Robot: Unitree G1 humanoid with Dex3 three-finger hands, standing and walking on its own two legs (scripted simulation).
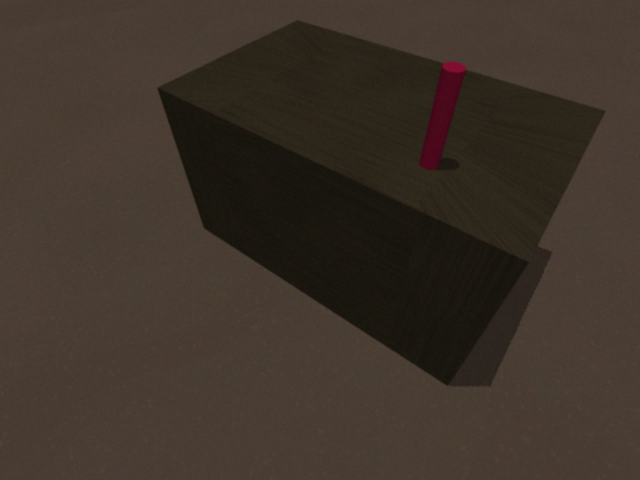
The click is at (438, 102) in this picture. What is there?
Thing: slim round
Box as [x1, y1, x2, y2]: [419, 62, 465, 169]
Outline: 457,62 446,62 442,65 419,162 422,167 427,169 436,168 438,165 465,71 465,66
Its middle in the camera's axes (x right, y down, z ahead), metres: +0.27 -0.27 +0.88
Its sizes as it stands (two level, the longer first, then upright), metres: 0.048 0.048 0.243
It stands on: a support 0.65 m high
